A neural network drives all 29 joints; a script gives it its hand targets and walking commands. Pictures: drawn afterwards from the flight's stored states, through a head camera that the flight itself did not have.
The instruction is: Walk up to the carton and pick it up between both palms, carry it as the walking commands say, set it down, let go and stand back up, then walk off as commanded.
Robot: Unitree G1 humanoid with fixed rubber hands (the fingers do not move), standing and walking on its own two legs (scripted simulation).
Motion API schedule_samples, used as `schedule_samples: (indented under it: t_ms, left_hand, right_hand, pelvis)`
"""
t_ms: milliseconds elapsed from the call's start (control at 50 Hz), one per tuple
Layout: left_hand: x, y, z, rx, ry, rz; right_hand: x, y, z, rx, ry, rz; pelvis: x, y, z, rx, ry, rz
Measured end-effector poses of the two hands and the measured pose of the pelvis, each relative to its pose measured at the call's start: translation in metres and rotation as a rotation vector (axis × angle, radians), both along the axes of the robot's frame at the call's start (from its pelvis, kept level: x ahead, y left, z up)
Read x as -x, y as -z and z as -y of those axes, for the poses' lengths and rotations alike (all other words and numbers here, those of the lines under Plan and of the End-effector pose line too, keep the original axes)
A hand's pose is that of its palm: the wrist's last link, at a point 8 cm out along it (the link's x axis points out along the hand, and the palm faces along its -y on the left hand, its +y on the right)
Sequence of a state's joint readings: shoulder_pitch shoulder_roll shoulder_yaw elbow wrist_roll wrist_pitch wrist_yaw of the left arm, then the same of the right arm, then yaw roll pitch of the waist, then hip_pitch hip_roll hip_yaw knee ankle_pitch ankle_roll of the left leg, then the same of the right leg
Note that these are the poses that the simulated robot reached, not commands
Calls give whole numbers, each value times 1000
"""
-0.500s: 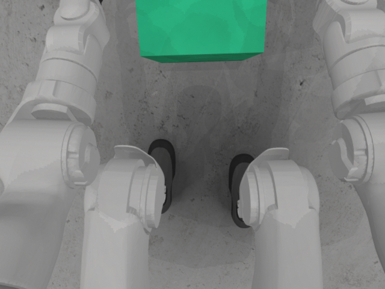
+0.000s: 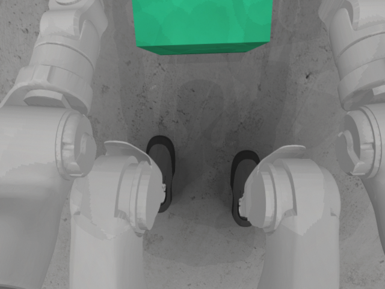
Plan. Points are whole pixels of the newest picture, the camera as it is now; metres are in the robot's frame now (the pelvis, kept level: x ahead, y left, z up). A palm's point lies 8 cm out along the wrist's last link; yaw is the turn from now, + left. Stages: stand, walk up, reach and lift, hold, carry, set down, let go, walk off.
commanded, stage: reach and lift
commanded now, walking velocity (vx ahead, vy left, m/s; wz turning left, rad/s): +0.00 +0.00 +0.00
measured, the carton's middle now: out of the picture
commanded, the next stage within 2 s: none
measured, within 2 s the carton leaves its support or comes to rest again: leaves its support in 1.16 s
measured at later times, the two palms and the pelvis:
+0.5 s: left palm out of the picture +0.55 +0.16 -0.18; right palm out of the picture +0.57 -0.12 -0.18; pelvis +0.00 +0.00 +0.01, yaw +0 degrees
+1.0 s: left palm out of the picture +0.55 +0.16 -0.18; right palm out of the picture +0.56 -0.13 -0.19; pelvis +0.01 +0.00 -0.01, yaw +0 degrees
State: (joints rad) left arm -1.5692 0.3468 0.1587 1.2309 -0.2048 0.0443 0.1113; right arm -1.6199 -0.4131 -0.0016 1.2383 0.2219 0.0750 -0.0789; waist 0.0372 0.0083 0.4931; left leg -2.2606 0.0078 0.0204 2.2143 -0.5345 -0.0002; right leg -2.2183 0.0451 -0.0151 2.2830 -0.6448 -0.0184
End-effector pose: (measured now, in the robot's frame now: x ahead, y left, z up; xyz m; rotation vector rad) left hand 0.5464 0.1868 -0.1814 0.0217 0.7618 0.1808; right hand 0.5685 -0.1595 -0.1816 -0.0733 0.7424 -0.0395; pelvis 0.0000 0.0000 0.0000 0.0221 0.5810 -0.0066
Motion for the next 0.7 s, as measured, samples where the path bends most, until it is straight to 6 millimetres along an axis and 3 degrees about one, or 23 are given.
schedule_samples:
  t_ms: [220,340,700]
  left_hand:
    - [-2,1,21,21,36,0]
    - [-3,1,21,11,36,3]
    - [-9,0,22,16,84,-39]
  right_hand:
    - [-1,-1,-20,-24,-32,-1]
    - [1,2,-36,-41,-61,-1]
    - [2,4,-37,-82,-67,-9]
  pelvis:
    - [4,-4,-1,2,1,7]
    - [2,-6,-1,0,-1,1]
    - [-6,4,-1,-1,1,24]
